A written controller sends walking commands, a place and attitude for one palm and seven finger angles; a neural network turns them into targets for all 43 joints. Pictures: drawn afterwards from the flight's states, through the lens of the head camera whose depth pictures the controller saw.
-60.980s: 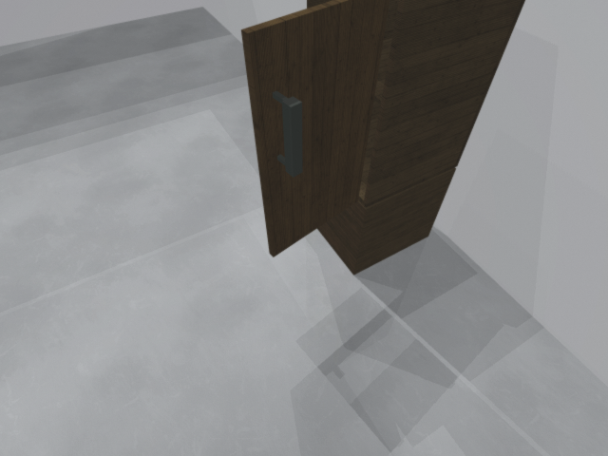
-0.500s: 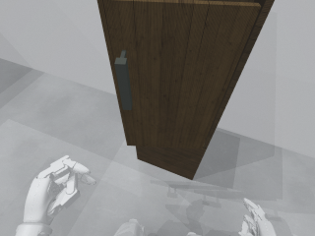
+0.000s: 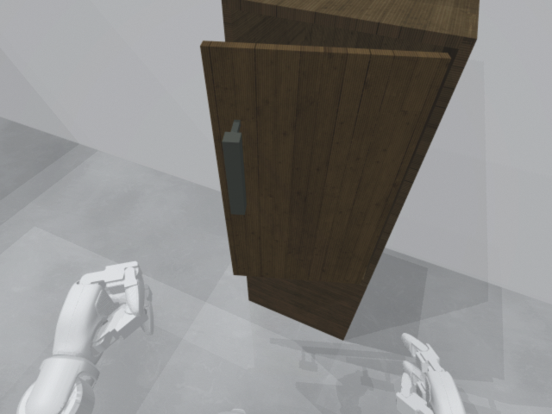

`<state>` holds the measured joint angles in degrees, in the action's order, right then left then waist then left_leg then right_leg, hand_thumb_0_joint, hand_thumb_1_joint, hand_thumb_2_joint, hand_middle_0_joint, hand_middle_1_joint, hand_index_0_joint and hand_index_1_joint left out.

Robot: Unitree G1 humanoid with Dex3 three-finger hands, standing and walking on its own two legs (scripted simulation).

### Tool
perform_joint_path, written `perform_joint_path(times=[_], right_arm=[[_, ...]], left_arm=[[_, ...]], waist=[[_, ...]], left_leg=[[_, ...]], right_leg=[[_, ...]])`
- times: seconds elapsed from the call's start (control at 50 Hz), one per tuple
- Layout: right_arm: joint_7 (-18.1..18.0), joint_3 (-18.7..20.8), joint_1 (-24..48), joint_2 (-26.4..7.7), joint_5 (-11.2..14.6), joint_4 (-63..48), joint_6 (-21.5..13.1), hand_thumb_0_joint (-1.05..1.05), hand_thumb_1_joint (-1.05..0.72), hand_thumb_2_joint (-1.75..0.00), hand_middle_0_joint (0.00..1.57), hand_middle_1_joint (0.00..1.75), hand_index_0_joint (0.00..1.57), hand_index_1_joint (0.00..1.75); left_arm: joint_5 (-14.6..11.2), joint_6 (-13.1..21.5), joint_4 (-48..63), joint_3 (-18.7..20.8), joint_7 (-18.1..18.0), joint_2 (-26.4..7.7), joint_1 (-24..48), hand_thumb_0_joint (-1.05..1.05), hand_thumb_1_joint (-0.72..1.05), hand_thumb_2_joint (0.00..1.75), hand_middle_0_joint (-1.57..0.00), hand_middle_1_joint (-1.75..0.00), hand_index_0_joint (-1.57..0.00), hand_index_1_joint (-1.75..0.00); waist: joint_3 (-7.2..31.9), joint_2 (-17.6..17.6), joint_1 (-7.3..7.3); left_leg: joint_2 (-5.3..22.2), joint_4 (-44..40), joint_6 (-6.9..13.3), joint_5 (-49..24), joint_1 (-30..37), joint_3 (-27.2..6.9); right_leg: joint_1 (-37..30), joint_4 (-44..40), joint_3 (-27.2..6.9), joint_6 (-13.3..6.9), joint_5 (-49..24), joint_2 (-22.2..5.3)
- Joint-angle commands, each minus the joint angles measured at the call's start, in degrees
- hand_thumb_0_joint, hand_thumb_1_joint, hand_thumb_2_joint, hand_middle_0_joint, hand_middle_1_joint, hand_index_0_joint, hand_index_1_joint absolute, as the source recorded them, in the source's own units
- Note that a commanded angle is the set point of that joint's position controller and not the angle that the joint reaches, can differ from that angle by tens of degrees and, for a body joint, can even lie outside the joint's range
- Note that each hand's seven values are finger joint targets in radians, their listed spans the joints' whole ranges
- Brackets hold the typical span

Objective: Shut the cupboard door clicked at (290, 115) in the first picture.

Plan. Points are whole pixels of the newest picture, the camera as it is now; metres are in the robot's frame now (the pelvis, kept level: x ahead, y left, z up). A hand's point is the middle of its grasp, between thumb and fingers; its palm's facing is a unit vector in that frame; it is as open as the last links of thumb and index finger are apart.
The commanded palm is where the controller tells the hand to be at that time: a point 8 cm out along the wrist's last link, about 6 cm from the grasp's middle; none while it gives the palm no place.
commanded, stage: raise the hand and make a fist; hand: left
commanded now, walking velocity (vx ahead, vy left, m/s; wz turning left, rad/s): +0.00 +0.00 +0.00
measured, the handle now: (237, 168) +0.48 +0.11 +0.10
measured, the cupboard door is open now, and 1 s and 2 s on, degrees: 20 20 20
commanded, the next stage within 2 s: bring the fist close to the handle in 0.48 s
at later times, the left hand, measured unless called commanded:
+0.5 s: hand (166, 299) +0.24 +0.16 +0.10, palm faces +0.03 -1.00 -0.06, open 3.1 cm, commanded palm +0.21 +0.21 +0.10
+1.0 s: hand (207, 264) +0.29 +0.12 +0.10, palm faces -0.01 -1.00 -0.03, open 3.1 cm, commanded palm +0.27 +0.17 +0.10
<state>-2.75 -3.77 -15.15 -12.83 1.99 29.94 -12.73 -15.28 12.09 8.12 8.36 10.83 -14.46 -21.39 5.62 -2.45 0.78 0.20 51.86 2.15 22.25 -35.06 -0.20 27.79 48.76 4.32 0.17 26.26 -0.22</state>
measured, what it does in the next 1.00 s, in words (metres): stands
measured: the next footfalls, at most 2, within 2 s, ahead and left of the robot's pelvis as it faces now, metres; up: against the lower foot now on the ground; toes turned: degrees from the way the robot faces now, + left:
none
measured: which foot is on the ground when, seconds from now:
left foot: down 0.00-1.00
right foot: down 0.00-1.00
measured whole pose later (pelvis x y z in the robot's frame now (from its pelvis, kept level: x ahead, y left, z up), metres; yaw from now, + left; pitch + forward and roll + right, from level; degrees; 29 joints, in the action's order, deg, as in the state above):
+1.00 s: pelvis +0.01 -0.03 +0.01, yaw -1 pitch +5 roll +0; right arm -2.2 -1.9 -14.7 -13.9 1.9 33.1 -11.5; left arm -12.3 10.9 -1.1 4.5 6.6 -11.0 -8.9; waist 4.7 -2.2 -0.5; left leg 0.7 46.4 0.1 21.0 -30.7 0.6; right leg 25.4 46.6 3.4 -1.7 26.4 0.3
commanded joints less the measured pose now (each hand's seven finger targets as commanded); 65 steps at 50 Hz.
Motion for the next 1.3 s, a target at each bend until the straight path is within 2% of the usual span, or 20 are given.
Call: perform_joint_path(times=[0.0, 0.04, 0.1, 0.12, 0.24, 0.3, 0.4, 0.56, 0.6, 0.64, 0.78, 0.8, 0.84, 0.86, 0.94, 1.06, 1.1, 1.18, 1.2, 1.28], right_arm=[[-1.0, 3.5, 4.6, -8.1, 0.3, -8.1, -3.6, 0.00, -0.90, -0.90, 0.20, 0.30, 0.20, 0.30], [-1.1, 3.5, 4.9, -7.9, 0.5, -8.0, -3.9, 0.00, -0.90, -0.90, 0.20, 0.30, 0.20, 0.30], [-1.1, 3.7, 4.7, -8.1, 0.5, -7.4, -4.2, 0.00, -0.90, -0.90, 0.20, 0.30, 0.20, 0.30], [-1.0, 3.8, 5.0, -7.8, 0.5, -7.6, -4.4, 0.00, -0.90, -0.90, 0.20, 0.30, 0.20, 0.30], [-0.8, 4.0, 4.6, -8.0, 0.3, -7.4, -4.6, 0.00, -0.90, -0.90, 0.20, 0.30, 0.20, 0.30], [-0.7, 4.2, 4.6, -8.1, 0.2, -6.8, -4.7, 0.00, -0.90, -0.90, 0.20, 0.30, 0.20, 0.30], [-0.7, 4.3, 4.5, -8.0, 0.2, -6.6, -4.6, 0.00, -0.90, -0.90, 0.20, 0.30, 0.20, 0.30], [-0.8, 4.3, 4.5, -7.6, 0.4, -6.7, -4.2, 0.00, -0.90, -0.90, 0.20, 0.30, 0.20, 0.30], [-0.9, 4.2, 4.4, -7.7, 0.2, -6.6, -4.2, 0.00, -0.90, -0.90, 0.20, 0.30, 0.20, 0.30], [-1.0, 4.3, 4.2, -7.8, 0.3, -6.1, -4.2, 0.00, -0.90, -0.90, 0.20, 0.30, 0.20, 0.30], [-0.6, 4.2, 4.6, -7.4, 0.3, -6.0, -3.4, 0.00, -0.90, -0.90, 0.20, 0.30, 0.20, 0.30], [-0.5, 4.3, 4.4, -7.6, 0.2, -6.0, -3.2, 0.00, -0.90, -0.90, 0.20, 0.30, 0.20, 0.30], [-0.4, 4.4, 4.6, -7.5, 0.2, -5.9, -2.7, 0.00, -0.90, -0.90, 0.20, 0.30, 0.20, 0.30], [-0.3, 4.2, 5.0, -7.2, 0.1, -6.0, -2.5, 0.00, -0.90, -0.90, 0.20, 0.30, 0.20, 0.30], [-0.1, 4.3, 5.2, -7.3, 0.0, -5.5, -1.5, 0.00, -0.90, -0.90, 0.20, 0.30, 0.20, 0.30], [0.8, 4.3, 5.3, -7.0, -0.1, -5.8, -0.4, 0.00, -0.90, -0.90, 0.20, 0.30, 0.20, 0.30], [0.8, 4.5, 4.9, -7.3, -0.2, -5.1, 0.3, 0.00, -0.90, -0.90, 0.20, 0.30, 0.20, 0.30], [1.1, 4.4, 5.2, -6.9, -0.2, -4.9, 0.9, 0.00, -0.90, -0.90, 0.20, 0.30, 0.20, 0.30], [1.1, 4.5, 4.9, -7.1, -0.4, -4.9, 1.1, 0.00, -0.90, -0.90, 0.20, 0.30, 0.20, 0.30], [1.3, 4.6, 5.0, -7.0, -0.4, -4.1, 2.0, 0.00, -0.90, -0.90, 0.20, 0.30, 0.20, 0.30]], left_arm=[[-1.0, 2.9, 11.6, 5.7, 0.2, -8.4, 7.2, 0.00, 0.90, 0.90, -1.30, -1.50, -1.30, -1.50], [-1.2, 2.5, 12.2, 5.2, 0.3, -7.7, 8.7, 0.00, 0.90, 0.90, -1.30, -1.50, -1.30, -1.50], [-1.2, 1.8, 9.4, 5.9, 0.3, -7.9, 6.6, 0.00, 0.90, 0.90, -1.30, -1.50, -1.30, -1.50], [-1.4, 1.8, 9.8, 4.8, 0.5, -6.4, 6.5, 0.00, 0.90, 0.90, -1.30, -1.50, -1.30, -1.50], [-1.4, 2.9, 9.7, 5.8, 0.1, -7.4, 7.5, 0.00, 0.90, 0.90, -1.30, -1.50, -1.30, -1.50], [-1.0, 4.3, 10.2, 6.3, -0.3, -8.3, 7.6, 0.00, 0.90, 0.90, -1.30, -1.50, -1.30, -1.50], [-1.2, 4.8, 9.3, 6.2, -0.2, -8.0, 7.0, 0.00, 0.90, 0.90, -1.30, -1.50, -1.30, -1.50], [-1.5, 4.7, 9.3, 5.5, 0.8, -7.0, 7.5, 0.00, 0.90, 0.90, -1.30, -1.50, -1.30, -1.50], [-1.3, 4.7, 9.7, 3.5, 0.6, -5.9, 10.5, 0.00, 0.90, 0.90, -1.30, -1.50, -1.30, -1.50], [-1.2, 4.8, 8.4, 4.5, 0.4, -6.6, 11.7, 0.00, 0.90, 0.90, -1.30, -1.50, -1.30, -1.50], [0.7, 4.0, 7.2, 0.6, -1.5, -3.7, 16.6, 0.00, 0.90, 0.90, -1.30, -1.50, -1.30, -1.50], [1.0, 3.7, 6.5, 1.1, -2.0, -4.5, 17.0, 0.00, 0.90, 0.90, -1.30, -1.50, -1.30, -1.50], [1.3, 3.4, 5.4, 2.2, -2.9, -5.1, 17.8, 0.00, 0.90, 0.90, -1.30, -1.50, -1.30, -1.50], [1.8, 3.3, 5.4, -0.1, -3.2, -3.0, 19.1, 0.00, 0.90, 0.90, -1.30, -1.50, -1.30, -1.50], [2.5, 2.9, 2.6, 0.8, -5.1, -4.0, 24.0, 0.00, 0.90, 0.90, -1.30, -1.50, -1.30, -1.50], [3.8, 2.9, 1.6, -2.7, -6.8, -0.7, 26.5, 0.00, 0.90, 0.90, -1.30, -1.50, -1.30, -1.50], [4.4, 2.6, -1.5, -1.9, -7.7, -1.9, 28.1, 0.00, 0.90, 0.90, -1.30, -1.50, -1.30, -1.50], [5.4, 3.0, -1.5, -5.1, -9.2, 1.2, 35.1, 0.00, 0.90, 0.90, -1.30, -1.50, -1.30, -1.50], [5.7, 2.9, -2.4, -4.9, -9.8, 0.8, 34.7, 0.00, 0.90, 0.90, -1.30, -1.50, -1.30, -1.50], [6.4, 3.2, -5.7, -5.1, -11.3, 1.2, 40.0, 0.00, 0.90, 0.90, -1.30, -1.50, -1.30, -1.50]], waist=[[5.7, -0.7, -0.23], [5.7, -2.1, -0.26], [4.7, 0.8, 0.04], [5.0, -0.1, 0.03], [4.6, 1.6, -0.15], [4.9, 0.8, -0.13], [5.5, 2.0, -0.44], [6.0, 1.1, -0.64], [5.7, 2.8, -1.37], [6.0, 3.3, -1.41], [6.9, 1.1, -1.57], [6.8, 3.8, -1.43], [7.8, 2.4, -1.01], [7.8, 1.7, -1.26], [8.0, 3.0, -1.22], [9.7, 1.2, -1.17], [8.2, 5.0, -1.61], [9.5, 1.3, -2.06], [9.9, 3.5, -1.88], [10.5, 2.8, -2.13]], left_leg=[[0.6, -12.2, -1.0, -5.5, 11.0, -3.9], [0.5, -12.7, -1.1, -5.9, 12.0, -3.6], [0.3, -12.8, -0.9, -7.3, 11.8, -3.1], [0.1, -12.8, -0.9, -7.5, 12.1, -2.6], [-0.2, -12.3, -0.8, -8.1, 11.8, -1.7], [-0.3, -11.5, -0.7, -9.0, 11.8, -1.3], [-0.4, -10.6, -0.5, -10.0, 11.8, -0.8], [-0.7, -10.1, -0.5, -11.1, 12.3, -0.3], [-0.6, -9.7, -0.2, -11.8, 12.4, -0.6], [-0.6, -9.5, -0.4, -11.1, 12.1, -0.5], [-0.6, -10.2, -0.4, -12.1, 13.8, -0.4], [-0.5, -10.0, -0.2, -12.2, 13.2, -0.5], [-0.5, -10.3, -0.4, -12.2, 13.5, -0.2], [-0.6, -10.6, -0.4, -12.5, 14.1, -0.1], [-0.5, -10.8, -0.4, -12.4, 14.1, 0.0], [-0.3, -11.3, -0.6, -15.1, 15.9, 0.4], [0.0, -11.3, -0.5, -13.9, 14.8, 0.2], [-0.1, -11.6, -0.8, -13.6, 16.6, 0.1], [0.1, -11.6, -0.6, -13.9, 16.4, -0.1], [0.1, -11.7, -0.8, -13.5, 16.7, 0.1]], right_leg=[[1.9, -8.7, 0.1, -1.4, -8.0, 2.1], [1.5, -9.4, -0.1, -1.4, -8.3, 1.8], [0.6, -10.3, -0.3, -1.2, -9.4, 1.8], [0.4, -10.5, -0.4, -1.1, -9.7, 1.6], [0.2, -11.2, -1.3, -0.8, -10.0, 1.3], [-0.3, -11.2, -2.0, -0.8, -11.0, 1.1], [-0.6, -11.5, -2.8, -0.4, -12.6, 1.0], [-0.9, -11.6, -3.3, 0.0, -15.3, 0.5], [-0.6, -11.2, -3.4, 0.2, -16.6, 0.6], [-0.5, -11.7, -3.9, 0.4, -15.9, 0.3], [0.0, -10.8, -2.9, 0.0, -16.9, 0.5], [-0.5, -11.0, -3.2, 0.2, -17.0, 0.5], [-0.9, -11.0, -3.3, 0.0, -17.1, 0.4], [-0.8, -10.8, -2.9, -0.1, -17.3, 0.4], [-1.3, -11.2, -3.4, -0.1, -17.4, 0.4], [-2.0, -10.2, -2.5, -0.4, -20.7, 0.6], [-1.6, -10.9, -2.7, -0.1, -19.4, 0.8], [-0.7, -10.5, -2.4, -0.6, -18.2, 0.8], [-1.0, -10.4, -2.3, -0.5, -18.4, 0.9], [-0.9, -10.5, -2.5, -0.6, -18.2, 0.9]])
